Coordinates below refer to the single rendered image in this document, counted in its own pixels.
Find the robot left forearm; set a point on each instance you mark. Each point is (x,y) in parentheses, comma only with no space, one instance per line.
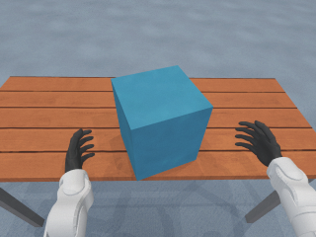
(68,217)

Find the carton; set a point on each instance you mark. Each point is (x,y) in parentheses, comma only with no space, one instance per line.
(162,118)

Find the robot left hand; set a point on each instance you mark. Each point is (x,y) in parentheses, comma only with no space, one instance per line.
(74,159)

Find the robot right forearm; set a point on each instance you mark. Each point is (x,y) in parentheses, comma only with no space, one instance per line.
(297,197)

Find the table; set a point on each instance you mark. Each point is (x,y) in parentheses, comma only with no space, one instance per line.
(40,114)

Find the robot right hand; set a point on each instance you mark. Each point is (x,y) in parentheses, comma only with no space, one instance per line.
(265,145)

